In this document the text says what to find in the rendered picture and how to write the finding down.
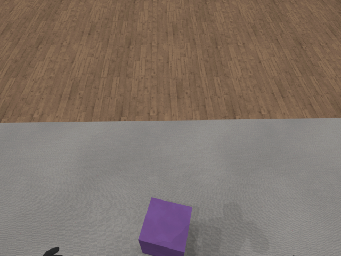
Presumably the carton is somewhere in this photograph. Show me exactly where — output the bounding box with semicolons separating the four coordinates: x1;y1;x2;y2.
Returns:
138;198;192;256

